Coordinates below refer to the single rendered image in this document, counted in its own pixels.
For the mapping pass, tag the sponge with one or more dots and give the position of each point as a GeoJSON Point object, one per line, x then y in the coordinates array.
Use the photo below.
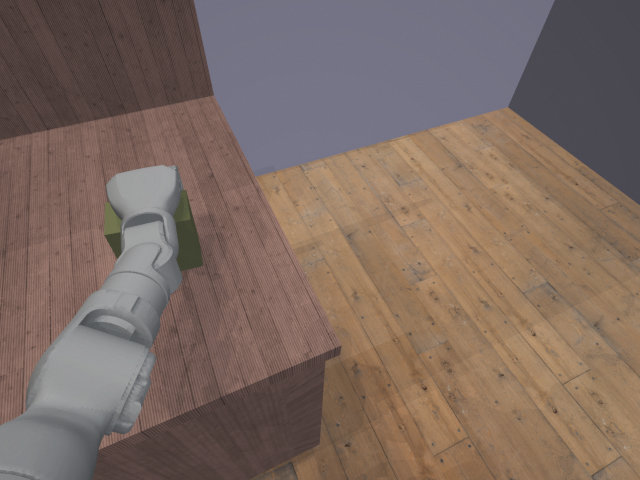
{"type": "Point", "coordinates": [189, 255]}

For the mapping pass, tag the left robot hand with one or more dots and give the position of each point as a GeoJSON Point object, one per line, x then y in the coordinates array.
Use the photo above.
{"type": "Point", "coordinates": [151, 187]}

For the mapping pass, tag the table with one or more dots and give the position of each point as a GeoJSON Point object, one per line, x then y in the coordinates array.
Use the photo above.
{"type": "Point", "coordinates": [93, 88]}

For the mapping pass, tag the robot left upper arm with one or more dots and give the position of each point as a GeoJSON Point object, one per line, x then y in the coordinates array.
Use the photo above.
{"type": "Point", "coordinates": [95, 385]}

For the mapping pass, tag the left robot forearm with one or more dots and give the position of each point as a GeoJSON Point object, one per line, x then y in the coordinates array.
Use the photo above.
{"type": "Point", "coordinates": [130, 302]}

